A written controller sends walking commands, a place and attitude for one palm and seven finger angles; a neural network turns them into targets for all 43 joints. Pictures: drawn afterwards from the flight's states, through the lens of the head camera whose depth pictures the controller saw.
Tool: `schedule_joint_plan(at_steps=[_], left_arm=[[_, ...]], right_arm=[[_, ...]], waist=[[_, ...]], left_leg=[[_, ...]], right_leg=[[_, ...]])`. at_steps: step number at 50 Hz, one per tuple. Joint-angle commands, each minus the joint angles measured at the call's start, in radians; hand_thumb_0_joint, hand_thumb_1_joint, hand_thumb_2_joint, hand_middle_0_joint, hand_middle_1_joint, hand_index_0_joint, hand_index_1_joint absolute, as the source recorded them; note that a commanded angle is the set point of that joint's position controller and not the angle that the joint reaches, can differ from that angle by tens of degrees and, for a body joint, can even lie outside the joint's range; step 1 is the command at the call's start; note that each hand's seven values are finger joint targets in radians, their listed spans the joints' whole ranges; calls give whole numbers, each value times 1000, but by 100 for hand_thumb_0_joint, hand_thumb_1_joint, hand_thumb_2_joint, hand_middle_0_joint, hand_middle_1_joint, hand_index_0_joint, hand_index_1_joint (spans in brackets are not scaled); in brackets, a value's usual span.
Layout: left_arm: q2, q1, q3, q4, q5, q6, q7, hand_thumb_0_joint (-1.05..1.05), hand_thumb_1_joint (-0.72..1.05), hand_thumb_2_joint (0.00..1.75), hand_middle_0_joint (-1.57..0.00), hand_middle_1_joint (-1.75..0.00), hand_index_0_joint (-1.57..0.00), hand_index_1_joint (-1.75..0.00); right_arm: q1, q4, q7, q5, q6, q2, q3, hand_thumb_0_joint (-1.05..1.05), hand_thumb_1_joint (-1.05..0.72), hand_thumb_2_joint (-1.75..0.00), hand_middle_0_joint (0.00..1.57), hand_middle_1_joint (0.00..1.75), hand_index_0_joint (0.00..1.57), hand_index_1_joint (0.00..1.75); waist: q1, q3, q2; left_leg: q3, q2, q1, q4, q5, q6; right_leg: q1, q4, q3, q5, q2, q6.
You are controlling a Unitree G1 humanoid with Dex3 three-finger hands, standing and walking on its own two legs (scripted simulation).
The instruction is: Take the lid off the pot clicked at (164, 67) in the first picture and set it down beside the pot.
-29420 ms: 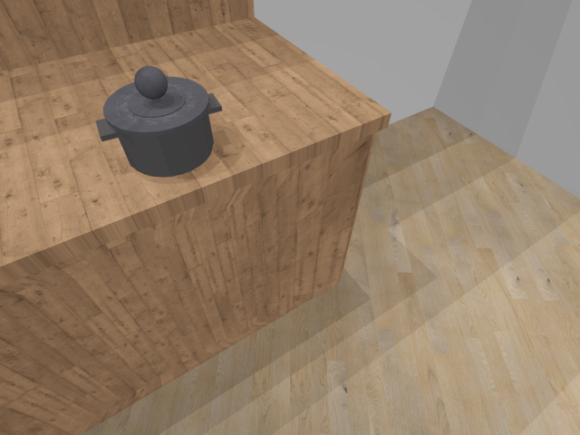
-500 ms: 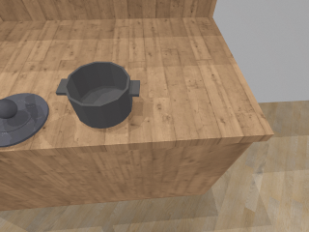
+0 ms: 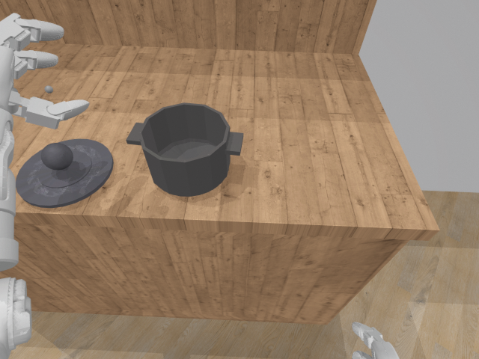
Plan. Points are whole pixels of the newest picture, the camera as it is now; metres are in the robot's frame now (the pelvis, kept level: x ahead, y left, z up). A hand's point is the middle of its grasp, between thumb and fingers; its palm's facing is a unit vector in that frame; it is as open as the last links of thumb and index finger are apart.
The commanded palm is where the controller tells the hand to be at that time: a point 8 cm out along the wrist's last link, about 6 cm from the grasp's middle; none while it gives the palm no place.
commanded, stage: draw the hand back to the body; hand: left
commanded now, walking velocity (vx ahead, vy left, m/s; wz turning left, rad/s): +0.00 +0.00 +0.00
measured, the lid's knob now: (57, 156) +0.43 +0.39 +0.07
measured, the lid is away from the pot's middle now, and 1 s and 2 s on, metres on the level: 0.25 0.25 0.25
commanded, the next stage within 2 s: step back with the hand held close in 1.60 s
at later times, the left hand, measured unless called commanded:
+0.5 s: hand (47, 103) +0.34 +0.27 +0.26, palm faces +0.56 -0.79 -0.25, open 9.3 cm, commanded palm +0.28 +0.30 +0.27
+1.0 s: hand (39, 157) +0.27 +0.24 +0.25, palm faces +0.50 -0.83 -0.26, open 7.5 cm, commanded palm +0.20 +0.27 +0.25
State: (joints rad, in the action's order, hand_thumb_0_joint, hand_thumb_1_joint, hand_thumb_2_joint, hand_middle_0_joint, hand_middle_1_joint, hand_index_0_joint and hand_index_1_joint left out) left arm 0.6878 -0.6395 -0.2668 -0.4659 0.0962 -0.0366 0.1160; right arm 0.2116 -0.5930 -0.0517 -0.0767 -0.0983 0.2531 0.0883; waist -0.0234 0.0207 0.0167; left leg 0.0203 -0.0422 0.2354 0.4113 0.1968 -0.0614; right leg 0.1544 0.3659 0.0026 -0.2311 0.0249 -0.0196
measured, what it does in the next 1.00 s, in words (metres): stands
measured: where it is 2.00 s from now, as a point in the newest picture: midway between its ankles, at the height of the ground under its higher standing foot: outside the picture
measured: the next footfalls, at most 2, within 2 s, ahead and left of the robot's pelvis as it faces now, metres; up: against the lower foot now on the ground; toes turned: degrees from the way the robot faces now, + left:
none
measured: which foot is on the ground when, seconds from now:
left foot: down 0.00-1.00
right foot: down 0.00-1.00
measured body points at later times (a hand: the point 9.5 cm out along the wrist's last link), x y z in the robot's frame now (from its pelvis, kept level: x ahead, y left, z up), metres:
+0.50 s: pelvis +0.03 -0.05 +0.00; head +0.03 -0.07 +0.45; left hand +0.31 +0.31 +0.27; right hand +0.19 -0.31 -0.10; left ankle +0.01 +0.08 -0.74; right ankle -0.02 -0.12 -0.74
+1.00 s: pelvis +0.01 -0.03 +0.00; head -0.01 -0.05 +0.45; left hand +0.23 +0.28 +0.26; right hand +0.20 -0.26 -0.09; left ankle +0.01 +0.08 -0.74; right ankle -0.02 -0.12 -0.74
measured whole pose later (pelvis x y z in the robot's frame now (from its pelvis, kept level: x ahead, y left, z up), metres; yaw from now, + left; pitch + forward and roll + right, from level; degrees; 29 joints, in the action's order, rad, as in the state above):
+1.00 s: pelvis +0.01 -0.03 +0.00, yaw -1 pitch -5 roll +0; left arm 0.43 0.02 -0.45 0.23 -0.14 -0.10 -0.06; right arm 0.13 -0.69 -0.07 -0.02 0.04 0.23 0.04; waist -0.06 0.03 0.06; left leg 0.03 0.01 0.08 0.37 0.21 -0.02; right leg 0.00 0.29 -0.01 -0.22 0.07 -0.06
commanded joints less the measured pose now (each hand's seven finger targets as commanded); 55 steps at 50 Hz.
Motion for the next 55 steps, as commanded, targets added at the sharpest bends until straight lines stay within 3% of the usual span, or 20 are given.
schedule_joint_plan(at_steps=[1,3,4,8,10,12,19,21,22,25,28,29,32,37,40,44,47,51,52,55], left_arm=[[283,-498,-180,312,-123,-78,-170,0,2,80,-39,-70,-39,-70],[278,-381,-222,314,-139,-79,-190,0,7,81,-38,-67,-38,-67],[312,-313,-270,350,-145,-86,-197,0,9,81,-37,-66,-37,-66],[222,-130,-270,425,-175,-74,-193,0,19,82,-35,-62,-35,-62],[208,-91,-273,425,-189,-68,-190,0,24,82,-34,-60,-34,-60],[247,-26,-331,480,-195,-66,-193,0,29,83,-33,-57,-33,-57],[229,81,-367,615,-211,-71,-187,0,46,85,-30,-50,-30,-50],[190,104,-339,590,-211,-63,-185,0,51,86,-28,-48,-28,-48],[205,131,-363,597,-214,-62,-188,0,53,86,-28,-46,-28,-46],[180,104,-340,677,-214,-83,-191,0,61,87,-26,-43,-26,-43],[166,200,-358,651,-222,-72,-193,0,68,87,-25,-40,-25,-40],[153,202,-352,658,-225,-80,-193,0,70,88,-24,-39,-24,-39],[124,207,-327,727,-228,-93,-194,0,78,89,-23,-35,-23,-35],[82,257,-310,785,-233,-101,-199,0,90,90,-20,-30,-20,-30],[70,298,-311,841,-236,-114,-202,0,90,90,-20,-30,-20,-30],[18,369,-280,881,-238,-119,-196,0,90,90,-20,-30,-20,-30],[8,448,-287,872,-244,-115,-195,0,90,90,-20,-30,-20,-30],[-12,515,-280,1001,-240,-137,-191,0,90,90,-20,-30,-20,-30],[-12,544,-286,1003,-242,-134,-190,0,90,90,-20,-30,-20,-30],[-35,551,-261,1035,-239,-136,-188,0,90,90,-20,-30,-20,-30]], right_arm=[[-61,73,-24,18,92,179,-67,0,-90,-90,20,30,20,30],[-66,67,-23,22,109,172,-68,0,-90,-90,20,30,20,30],[-69,63,-20,26,113,177,-71,0,-90,-90,20,30,20,30],[-91,68,-2,30,122,167,-86,0,-90,-90,20,30,20,30],[-107,63,0,28,124,174,-95,0,-90,-90,20,30,20,30],[-109,68,-1,27,128,176,-102,0,-90,-90,20,30,20,30],[-151,65,-5,31,134,162,-108,0,-90,-90,20,30,20,30],[-156,59,-7,31,134,158,-107,0,-90,-90,20,30,20,30],[-158,59,-8,31,135,157,-109,0,-90,-90,20,30,20,30],[-178,63,-11,32,146,150,-107,0,-90,-90,20,30,20,30],[-181,61,-15,37,148,145,-108,0,-90,-90,20,30,20,30],[-182,58,-15,36,150,142,-109,0,-90,-90,20,30,20,30],[-205,67,-18,38,160,131,-104,0,-90,-90,20,30,20,30],[-219,67,-22,44,172,120,-99,0,-90,-90,20,30,20,30],[-227,67,-22,48,179,113,-98,0,-90,-90,20,30,20,30],[-237,67,-21,53,188,104,-94,0,-90,-90,20,30,20,30],[-238,66,-25,57,189,102,-93,0,-90,-90,20,30,20,30],[-249,75,-19,65,200,95,-91,0,-90,-90,20,30,20,30],[-248,74,-19,67,201,94,-90,0,-90,-90,20,30,20,30],[-250,72,-17,67,204,95,-89,0,-90,-90,20,30,20,30]], waist=[[40,-256,204],[21,-243,220],[6,-257,213],[-5,-306,128],[-2,-263,44],[-16,-299,31],[-22,-316,35],[-19,-273,31],[-24,-276,26],[-17,-251,69],[-27,-230,-12],[-15,-219,7],[-26,-216,55],[-26,-184,41],[-30,-186,75],[-28,-162,66],[-38,-131,17],[-48,-167,85],[-51,-160,52],[-41,-127,67]], left_leg=[[-124,111,-290,-111,-61,48],[-106,106,-279,-105,-105,47],[-87,99,-274,-87,-166,43],[-26,89,-273,-37,-396,28],[-6,85,-243,-30,-373,12],[4,78,-256,-19,-400,3],[38,49,-238,20,-396,-3],[40,48,-220,16,-344,-2],[38,48,-221,16,-327,-2],[36,45,-239,19,-301,-4],[35,45,-220,14,-275,-5],[38,43,-221,17,-255,-5],[31,45,-248,1,-246,-3],[26,48,-261,-16,-225,-4],[22,49,-280,-25,-223,-2],[17,53,-290,-38,-231,-1],[6,60,-276,-54,-199,-1],[-2,64,-302,-57,-234,7],[-6,65,-293,-61,-230,8],[-13,68,-287,-69,-206,11]], right_leg=[[56,-71,-9,119,15,-53],[15,-75,-8,150,15,-53],[-28,-75,-10,192,13,-55],[-105,-54,-14,367,3,-38],[-104,-63,-18,401,-1,-30],[-133,-52,-24,465,-7,-21],[-190,-21,-51,715,-47,13],[-164,-25,-55,681,-50,18],[-161,-28,-57,664,-50,19],[-126,-47,-61,602,-48,17],[-131,-45,-58,598,-47,26],[-120,-56,-61,572,-50,25],[-105,-72,-59,483,-41,12],[-86,-99,-52,384,-30,1],[-84,-109,-50,352,-28,-7],[-79,-117,-41,323,-21,-12],[-70,-128,-35,267,-16,-14],[-93,-115,-32,283,-15,-22],[-94,-116,-28,275,-12,-21],[-71,-126,-29,236,-11,-24]])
